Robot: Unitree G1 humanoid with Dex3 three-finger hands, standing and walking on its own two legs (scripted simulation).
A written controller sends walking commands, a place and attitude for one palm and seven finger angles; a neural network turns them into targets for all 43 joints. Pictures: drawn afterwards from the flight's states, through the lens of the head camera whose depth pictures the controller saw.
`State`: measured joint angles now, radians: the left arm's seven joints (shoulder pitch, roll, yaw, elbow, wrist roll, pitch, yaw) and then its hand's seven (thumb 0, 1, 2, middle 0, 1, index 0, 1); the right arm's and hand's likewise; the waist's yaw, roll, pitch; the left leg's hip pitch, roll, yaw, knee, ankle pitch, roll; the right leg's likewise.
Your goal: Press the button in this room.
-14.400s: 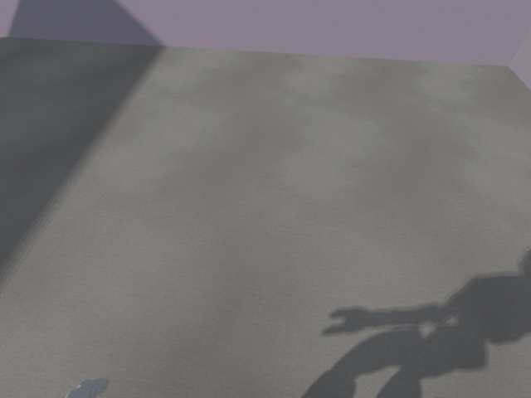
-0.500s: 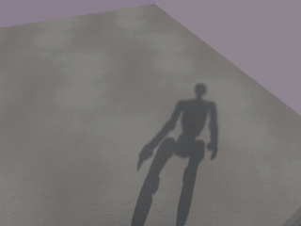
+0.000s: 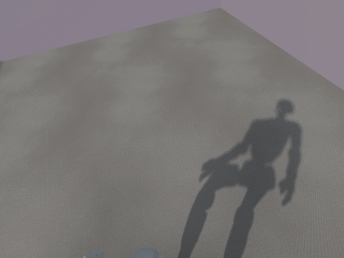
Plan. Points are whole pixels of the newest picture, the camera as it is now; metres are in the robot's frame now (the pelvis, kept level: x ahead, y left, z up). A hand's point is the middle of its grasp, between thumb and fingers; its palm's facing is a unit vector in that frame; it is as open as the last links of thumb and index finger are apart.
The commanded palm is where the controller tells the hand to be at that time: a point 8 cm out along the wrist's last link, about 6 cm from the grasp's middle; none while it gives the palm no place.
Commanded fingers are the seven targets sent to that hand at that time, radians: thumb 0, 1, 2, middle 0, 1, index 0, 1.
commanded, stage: turn or walk to find it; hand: left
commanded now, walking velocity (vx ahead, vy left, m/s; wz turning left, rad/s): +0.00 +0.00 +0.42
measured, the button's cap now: out of the picture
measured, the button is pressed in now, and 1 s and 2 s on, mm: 0 0 0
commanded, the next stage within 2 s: stand and wait in 1.36 s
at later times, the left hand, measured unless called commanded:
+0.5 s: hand out of the picture -0.05 +0.26 -0.18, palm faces +0.27 -0.93 -0.24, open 7.4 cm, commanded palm none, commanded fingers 0.00 0.90 0.90 -0.20 -0.30 -0.20 -0.30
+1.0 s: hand out of the picture -0.04 +0.19 -0.15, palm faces +0.42 -0.87 -0.27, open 7.4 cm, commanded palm none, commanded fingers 0.00 0.90 0.90 -0.20 -0.30 -0.20 -0.30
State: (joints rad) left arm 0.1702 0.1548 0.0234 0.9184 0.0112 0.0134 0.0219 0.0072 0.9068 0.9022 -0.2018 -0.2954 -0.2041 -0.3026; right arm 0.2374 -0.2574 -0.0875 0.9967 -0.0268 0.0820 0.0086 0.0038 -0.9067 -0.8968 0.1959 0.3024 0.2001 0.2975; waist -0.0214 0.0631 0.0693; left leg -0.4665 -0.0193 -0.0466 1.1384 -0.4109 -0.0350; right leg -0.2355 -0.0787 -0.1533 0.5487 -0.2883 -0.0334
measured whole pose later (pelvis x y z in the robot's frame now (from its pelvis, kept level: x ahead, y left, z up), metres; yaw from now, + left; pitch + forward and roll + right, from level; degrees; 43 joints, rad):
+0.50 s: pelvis -0.03 +0.04 +0.00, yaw +12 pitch -1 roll -1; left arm 0.23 0.26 0.07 1.00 0.01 0.08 0.01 0.01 0.91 0.90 -0.20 -0.29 -0.20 -0.30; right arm 0.15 -0.19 -0.03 0.96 -0.03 0.03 -0.01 0.00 -0.91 -0.90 0.20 0.30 0.20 0.30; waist 0.03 -0.04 0.07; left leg -0.22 0.01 0.03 0.52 -0.29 0.02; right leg -0.45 -0.10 -0.09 1.04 -0.45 0.06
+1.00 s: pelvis -0.03 -0.01 +0.00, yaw +25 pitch -1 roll +2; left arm 0.20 0.15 0.02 0.93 0.01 0.01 0.02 0.01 0.91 0.90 -0.20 -0.30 -0.20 -0.30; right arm 0.23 -0.26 -0.09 1.00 -0.03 0.08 0.01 0.00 -0.91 -0.90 0.19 0.30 0.20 0.30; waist -0.02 0.05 0.07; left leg -0.48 0.01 -0.03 1.15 -0.38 -0.06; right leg -0.21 -0.09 -0.18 0.52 -0.30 -0.02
